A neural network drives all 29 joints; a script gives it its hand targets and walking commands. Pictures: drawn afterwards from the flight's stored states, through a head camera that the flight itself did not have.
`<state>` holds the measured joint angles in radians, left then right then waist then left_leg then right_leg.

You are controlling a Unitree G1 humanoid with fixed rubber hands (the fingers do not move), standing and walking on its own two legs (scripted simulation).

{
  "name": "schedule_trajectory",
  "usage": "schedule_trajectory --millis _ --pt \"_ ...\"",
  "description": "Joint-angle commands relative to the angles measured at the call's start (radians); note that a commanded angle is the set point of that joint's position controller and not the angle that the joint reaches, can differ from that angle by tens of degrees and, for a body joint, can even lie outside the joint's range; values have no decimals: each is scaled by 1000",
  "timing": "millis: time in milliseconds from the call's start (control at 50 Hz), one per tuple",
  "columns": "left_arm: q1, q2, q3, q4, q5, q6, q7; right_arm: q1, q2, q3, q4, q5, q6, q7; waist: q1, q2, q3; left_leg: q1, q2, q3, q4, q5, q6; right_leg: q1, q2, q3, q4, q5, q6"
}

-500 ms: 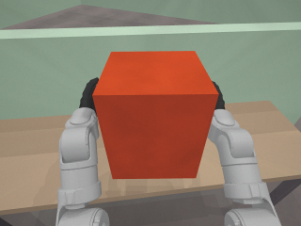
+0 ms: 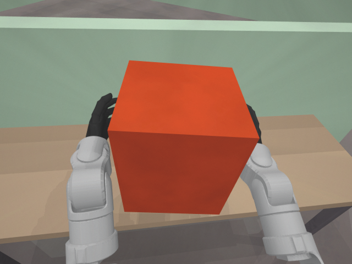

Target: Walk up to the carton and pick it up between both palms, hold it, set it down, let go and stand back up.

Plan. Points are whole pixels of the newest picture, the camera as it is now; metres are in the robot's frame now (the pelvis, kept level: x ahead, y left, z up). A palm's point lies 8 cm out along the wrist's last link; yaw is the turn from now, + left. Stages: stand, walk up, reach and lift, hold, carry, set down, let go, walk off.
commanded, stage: hold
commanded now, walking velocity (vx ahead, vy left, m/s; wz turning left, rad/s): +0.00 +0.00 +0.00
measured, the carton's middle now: (176, 141) +0.34 +0.01 +0.14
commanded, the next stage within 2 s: none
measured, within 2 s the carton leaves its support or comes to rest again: neither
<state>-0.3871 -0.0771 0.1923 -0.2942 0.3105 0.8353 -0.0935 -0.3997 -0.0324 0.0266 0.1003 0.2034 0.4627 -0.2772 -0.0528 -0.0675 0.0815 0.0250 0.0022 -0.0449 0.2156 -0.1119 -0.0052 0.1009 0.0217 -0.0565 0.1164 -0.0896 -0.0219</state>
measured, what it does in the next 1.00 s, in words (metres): stands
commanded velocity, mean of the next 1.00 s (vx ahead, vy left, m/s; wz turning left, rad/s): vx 0.00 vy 0.00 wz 0.00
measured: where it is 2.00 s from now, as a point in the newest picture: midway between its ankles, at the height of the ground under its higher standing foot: outside the picture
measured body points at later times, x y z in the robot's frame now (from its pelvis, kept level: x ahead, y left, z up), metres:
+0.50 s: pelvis -0.01 -0.01 +0.00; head -0.01 +0.02 +0.45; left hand +0.34 +0.15 +0.16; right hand +0.35 -0.16 +0.14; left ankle +0.01 +0.12 -0.75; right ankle +0.00 -0.10 -0.75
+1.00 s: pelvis -0.01 +0.00 +0.00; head -0.04 +0.02 +0.45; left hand +0.34 +0.15 +0.17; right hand +0.34 -0.16 +0.16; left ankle +0.01 +0.12 -0.75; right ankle +0.00 -0.10 -0.75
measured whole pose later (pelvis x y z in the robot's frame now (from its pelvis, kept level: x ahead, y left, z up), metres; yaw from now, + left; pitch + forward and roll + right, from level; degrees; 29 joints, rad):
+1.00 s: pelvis -0.01 +0.00 +0.00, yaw -2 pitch -1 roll +0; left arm -0.45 0.00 0.12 -0.13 0.12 0.89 0.07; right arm -0.48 -0.04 -0.05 0.14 0.17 0.63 -0.24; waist -0.02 -0.05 -0.07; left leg -0.06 0.00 -0.01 0.09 -0.01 0.00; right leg -0.07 0.01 -0.02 0.14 -0.06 -0.02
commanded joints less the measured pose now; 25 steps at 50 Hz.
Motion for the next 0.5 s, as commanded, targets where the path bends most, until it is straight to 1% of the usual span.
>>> schedule_trajectory --millis 0,40,60,80,120,200,260,320,400,480 --pt "-610 -349 -534 -88 -188 -92 -59 -760 328 291 -258 35 -143 122 -42 115 -332 131 -12 48 29 174 -61 -58 36 -78 18 69 30" --pt "-648 -364 -581 -100 -214 -113 -42 -796 346 289 -276 23 -166 127 -56 140 -369 130 -15 45 47 177 -59 -69 36 -79 29 78 31" --pt "-661 -373 -600 -106 -227 -126 -35 -806 356 297 -285 17 -176 130 -58 145 -394 131 -17 43 56 189 -57 -70 39 -78 37 95 31" --pt "-674 -382 -615 -110 -237 -138 -29 -817 363 303 -291 14 -184 132 -60 158 -429 136 -20 42 67 203 -56 -66 36 -75 44 116 33" --pt "-680 -395 -625 -106 -249 -159 -19 -825 375 322 -294 7 -191 134 -52 165 -487 135 -25 38 81 229 -49 -44 34 -68 55 159 37" --pt "-662 -390 -585 -61 -246 -180 -15 -811 389 347 -256 1 -188 143 -19 136 -549 87 -32 36 80 228 -23 12 26 -53 77 221 49" --pt "-636 -372 -536 -26 -229 -175 -19 -807 392 355 -230 0 -184 146 6 96 -552 42 -33 36 64 209 -2 63 19 -41 87 247 56" --pt "-623 -361 -498 -8 -219 -168 -26 -820 401 364 -225 1 -184 144 25 61 -552 10 -34 37 53 207 17 110 12 -31 96 281 61" --pt "-627 -359 -483 -3 -218 -170 -35 -844 418 379 -244 4 -188 133 33 36 -567 -8 -36 35 49 224 31 152 7 -23 107 341 67" --pt "-645 -361 -498 -11 -224 -179 -41 -844 424 382 -250 5 -193 125 21 44 -571 -4 -39 34 53 234 30 150 7 -22 110 366 68"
